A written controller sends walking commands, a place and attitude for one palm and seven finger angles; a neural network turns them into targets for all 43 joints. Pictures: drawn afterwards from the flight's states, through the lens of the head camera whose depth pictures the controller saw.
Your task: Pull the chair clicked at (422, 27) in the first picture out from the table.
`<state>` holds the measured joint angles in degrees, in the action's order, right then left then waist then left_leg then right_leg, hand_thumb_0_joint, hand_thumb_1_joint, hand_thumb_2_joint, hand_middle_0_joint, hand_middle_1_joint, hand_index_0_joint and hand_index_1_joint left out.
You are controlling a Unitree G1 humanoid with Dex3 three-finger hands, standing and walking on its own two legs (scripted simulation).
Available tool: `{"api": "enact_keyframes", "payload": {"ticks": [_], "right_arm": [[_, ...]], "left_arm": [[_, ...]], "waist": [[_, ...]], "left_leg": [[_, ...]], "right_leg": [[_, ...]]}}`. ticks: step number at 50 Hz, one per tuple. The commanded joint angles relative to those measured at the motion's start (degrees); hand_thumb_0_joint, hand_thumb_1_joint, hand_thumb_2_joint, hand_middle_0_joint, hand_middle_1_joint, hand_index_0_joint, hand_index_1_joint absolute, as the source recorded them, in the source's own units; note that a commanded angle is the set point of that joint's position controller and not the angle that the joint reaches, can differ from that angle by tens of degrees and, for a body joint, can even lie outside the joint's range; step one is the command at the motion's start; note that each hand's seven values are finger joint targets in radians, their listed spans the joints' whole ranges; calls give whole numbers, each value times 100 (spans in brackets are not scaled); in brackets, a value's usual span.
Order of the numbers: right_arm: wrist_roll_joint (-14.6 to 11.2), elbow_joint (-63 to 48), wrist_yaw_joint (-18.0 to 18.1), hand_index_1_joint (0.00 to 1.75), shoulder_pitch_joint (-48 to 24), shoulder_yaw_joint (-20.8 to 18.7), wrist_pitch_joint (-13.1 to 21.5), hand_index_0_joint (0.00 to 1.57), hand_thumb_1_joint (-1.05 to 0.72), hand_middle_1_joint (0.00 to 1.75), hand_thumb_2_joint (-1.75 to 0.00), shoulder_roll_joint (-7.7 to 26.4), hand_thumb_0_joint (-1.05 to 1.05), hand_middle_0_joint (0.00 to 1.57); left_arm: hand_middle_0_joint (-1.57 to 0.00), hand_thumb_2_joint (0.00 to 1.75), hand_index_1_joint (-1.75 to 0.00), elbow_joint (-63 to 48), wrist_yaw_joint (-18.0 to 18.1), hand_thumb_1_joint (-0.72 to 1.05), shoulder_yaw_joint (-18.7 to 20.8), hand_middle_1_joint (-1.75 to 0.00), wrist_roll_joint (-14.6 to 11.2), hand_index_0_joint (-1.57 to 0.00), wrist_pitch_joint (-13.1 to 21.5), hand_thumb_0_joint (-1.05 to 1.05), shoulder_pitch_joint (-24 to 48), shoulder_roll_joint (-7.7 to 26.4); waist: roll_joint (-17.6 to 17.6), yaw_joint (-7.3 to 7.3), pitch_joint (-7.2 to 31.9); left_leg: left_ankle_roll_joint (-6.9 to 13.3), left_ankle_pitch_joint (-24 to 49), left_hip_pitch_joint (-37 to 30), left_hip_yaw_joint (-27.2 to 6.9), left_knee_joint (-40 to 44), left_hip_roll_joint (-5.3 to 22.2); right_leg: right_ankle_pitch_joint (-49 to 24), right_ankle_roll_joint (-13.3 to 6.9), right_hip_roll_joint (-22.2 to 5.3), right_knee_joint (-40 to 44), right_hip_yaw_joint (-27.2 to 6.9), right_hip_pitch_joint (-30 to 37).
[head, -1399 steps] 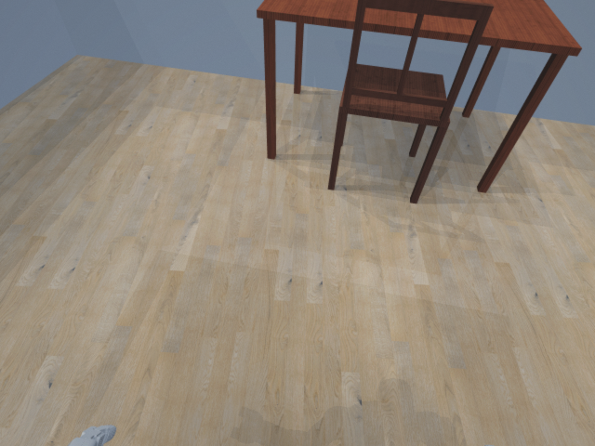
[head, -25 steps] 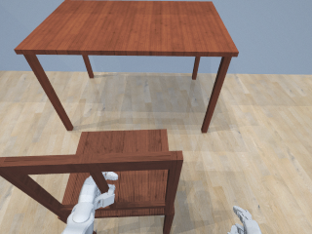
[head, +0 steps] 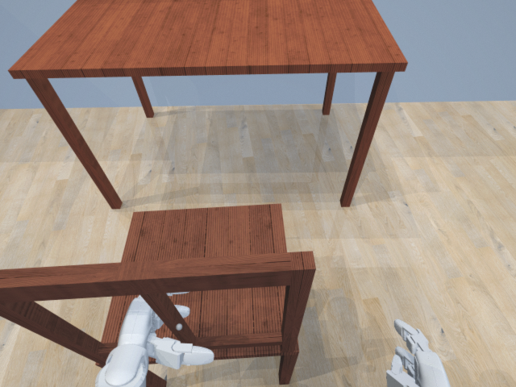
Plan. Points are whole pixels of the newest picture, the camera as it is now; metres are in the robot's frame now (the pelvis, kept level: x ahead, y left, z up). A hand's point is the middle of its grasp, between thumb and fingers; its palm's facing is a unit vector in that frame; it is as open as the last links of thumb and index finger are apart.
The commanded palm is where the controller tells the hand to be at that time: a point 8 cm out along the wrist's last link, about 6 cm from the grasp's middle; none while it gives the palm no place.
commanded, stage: open the thumb and straighten the fingers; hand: left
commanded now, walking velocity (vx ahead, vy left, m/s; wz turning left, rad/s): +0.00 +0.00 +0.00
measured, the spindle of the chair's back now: (173, 320) +0.24 +0.15 -0.05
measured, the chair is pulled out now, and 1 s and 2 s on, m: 0.58 0.58 0.58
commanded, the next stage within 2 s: draw the fingers out of the gap in 0.32 s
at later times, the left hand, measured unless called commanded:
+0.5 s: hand (172, 341) +0.21 +0.15 -0.04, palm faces +0.04 -0.98 -0.17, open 17.4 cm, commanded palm +0.17 +0.19 -0.02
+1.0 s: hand out of the picture +0.13 +0.14 -0.04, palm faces +0.05 -0.98 -0.17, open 17.5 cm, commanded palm +0.09 +0.19 -0.02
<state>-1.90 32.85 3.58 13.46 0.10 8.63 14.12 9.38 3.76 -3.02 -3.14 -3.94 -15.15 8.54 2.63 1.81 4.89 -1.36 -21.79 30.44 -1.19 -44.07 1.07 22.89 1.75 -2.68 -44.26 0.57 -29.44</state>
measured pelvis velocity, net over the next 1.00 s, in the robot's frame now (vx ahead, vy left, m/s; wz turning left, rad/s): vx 0.00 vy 0.00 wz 0.04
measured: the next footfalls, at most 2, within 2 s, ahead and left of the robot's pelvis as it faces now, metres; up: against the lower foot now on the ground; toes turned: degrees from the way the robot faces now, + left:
none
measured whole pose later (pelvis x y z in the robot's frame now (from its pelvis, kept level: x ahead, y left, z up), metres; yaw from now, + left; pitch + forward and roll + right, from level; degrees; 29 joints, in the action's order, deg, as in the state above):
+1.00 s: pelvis +0.00 +0.00 -0.03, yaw +2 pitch +12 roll -2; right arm -1.8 26.9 6.4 14.0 0.1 8.2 11.2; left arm -15.9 2.8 -6.3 -0.6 -7.6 -42.3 9.8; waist 3.2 0.6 10.2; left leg -1.5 -28.5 41.5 -4.4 -58.3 0.8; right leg 29.5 1.6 -2.8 -56.1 3.4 -38.1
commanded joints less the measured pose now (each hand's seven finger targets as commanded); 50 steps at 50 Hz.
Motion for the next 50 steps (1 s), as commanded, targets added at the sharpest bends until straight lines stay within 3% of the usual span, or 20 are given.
{"api": "enact_keyframes", "payload": {"ticks": [1,4,5,9,11,12,14,17,19,21,23,26,29,36,38,40,43,46,49,50], "right_arm": [[12,-1006,116,30,-358,-214,411,20,-90,30,-90,650,0,20],[40,-1069,143,30,-312,-196,409,20,-90,30,-90,623,0,20],[45,-1053,156,30,-285,-218,375,20,-90,30,-90,612,0,20],[53,-1126,207,30,-245,-189,340,20,-90,30,-90,602,0,20],[53,-1171,220,30,-226,-190,372,20,-90,30,-90,575,0,20],[49,-1167,230,30,-213,-179,368,20,-90,30,-90,572,0,20],[56,-1160,245,30,-196,-178,370,20,-90,30,-90,596,0,20],[56,-1149,277,30,-220,-193,346,20,-90,30,-90,607,0,20],[59,-1203,269,30,-221,-186,348,20,-90,30,-90,569,0,20],[55,-1159,288,30,-255,-250,291,20,-90,30,-90,543,0,20],[43,-1277,260,30,-292,-229,268,20,-90,30,-90,508,0,20],[40,-1353,262,30,-317,-239,272,20,-90,30,-90,492,0,20],[40,-1394,270,30,-294,-247,294,20,-90,30,-90,449,0,20],[25,-1416,331,30,-325,-296,279,20,-90,30,-90,416,0,20],[8,-1466,324,30,-365,-269,309,20,-90,30,-90,392,0,20],[7,-1497,335,30,-396,-264,327,20,-90,30,-90,390,0,20],[3,-1501,369,30,-386,-278,331,20,-90,30,-90,391,0,20],[-2,-1572,369,30,-426,-281,330,20,-90,30,-90,356,0,20],[-13,-1616,370,30,-459,-291,289,20,-90,30,-90,329,0,20],[-19,-1647,371,30,-488,-300,281,20,-90,30,-90,314,0,20]], "left_arm": [[-20,20,-58,-1553,20,-55,41,-58,50,-20,42,0,201,360],[-13,20,-36,-1893,67,-55,63,-36,110,-13,-63,0,65,412],[-10,20,-29,-1667,83,-55,334,-29,115,-10,-135,0,-202,592],[0,20,0,-2150,23,-55,287,0,116,0,-149,0,-106,645],[0,20,0,-2431,-10,-55,154,0,102,0,-157,0,-287,541],[0,20,0,-2334,-15,-55,124,0,75,0,-197,0,-428,490],[0,20,0,-2390,-68,-55,33,0,68,0,-219,0,-342,463],[0,20,0,-2342,-99,-55,242,0,53,0,-291,0,-537,649],[0,20,0,-2511,-103,-55,94,0,87,0,-302,0,-650,525],[0,20,0,-2194,-60,-55,431,0,102,0,-373,0,-1041,723],[0,20,0,-2490,-74,-55,201,0,108,0,-335,0,-1237,538],[0,20,0,-2882,-26,-55,113,0,154,0,-306,0,-1460,562],[0,20,0,-3112,36,-55,-38,0,197,0,-241,0,-1795,453],[0,20,0,-3348,32,-55,162,0,235,0,-111,0,-2293,669],[0,20,0,-3466,-14,-55,-82,0,248,0,-67,0,-2489,489],[0,20,0,-3519,-43,-55,-173,0,233,0,-51,0,-2590,430],[0,20,0,-3584,-54,-55,-5,0,219,0,-42,0,-2666,592],[0,20,0,-3701,-71,-55,-111,0,262,0,-59,0,-2934,515],[0,20,0,-3761,-71,-55,-89,0,271,0,-69,0,-3200,531],[0,20,0,-3778,-85,-55,-143,0,297,0,-68,0,-3382,476]], "waist": [[-446,27,1097],[-343,-3,1186],[-507,-48,1131],[-301,15,1207],[-58,9,1382],[-297,48,1252],[-314,102,1250],[-248,41,1223],[-184,44,1270],[-318,-49,1199],[-276,-56,1206],[-50,-53,1226],[-192,-23,1177],[-227,-48,1057],[-50,-25,993],[-184,-14,938],[-234,-27,961],[-91,-81,935],[-316,-97,934],[-233,-133,899]], "left_leg": [[206,1494,-517,76,275,37],[208,1559,-469,76,118,-2],[211,1539,-357,77,66,-1],[226,1623,-334,82,-108,-34],[226,1848,-425,61,-172,-35],[231,1812,-351,42,-205,-30],[244,1703,-311,33,-256,-47],[235,1722,-225,19,-278,-56],[237,1817,-267,10,-289,-55],[228,1813,-111,17,-306,-45],[215,1721,-112,24,-288,-54],[223,1670,-77,-18,-300,-53],[231,1606,-42,-32,-355,-51],[254,1171,245,-45,-472,-90],[249,1088,209,-50,-492,-87],[259,912,331,-77,-503,-96],[269,741,379,-90,-548,-99],[265,732,464,-98,-545,-109],[277,658,545,-96,-599,-115],[274,661,552,-82,-602,-114]], "right_leg": [[-1663,-165,36,309,434,224],[-1754,-161,17,177,444,169],[-1757,-158,33,157,439,148],[-1896,-163,17,63,415,97],[-2007,-192,7,17,423,128],[-2022,-172,14,9,451,92],[-1975,-144,13,4,453,9],[-1994,-166,11,-32,464,44],[-2033,-168,-1,-57,482,34],[-2026,-187,20,-59,490,45],[-1932,-181,15,-97,503,23],[-1702,-209,17,-117,512,-47],[-1619,-196,35,-154,537,-163],[-1173,-221,86,-187,509,-370],[-1015,-213,72,-225,529,-527],[-818,-203,88,-236,550,-580],[-636,-210,105,-231,535,-647],[-571,-237,102,-276,550,-646],[-524,-222,121,-303,556,-678],[-511,-228,119,-320,553,-700]]}}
